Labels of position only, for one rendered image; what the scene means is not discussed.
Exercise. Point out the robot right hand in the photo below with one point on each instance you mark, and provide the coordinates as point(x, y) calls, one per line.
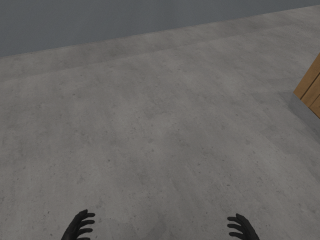
point(246, 228)

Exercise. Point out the robot left hand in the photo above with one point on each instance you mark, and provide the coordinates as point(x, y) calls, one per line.
point(73, 230)

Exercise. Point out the pedestal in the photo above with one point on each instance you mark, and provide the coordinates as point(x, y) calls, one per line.
point(308, 90)

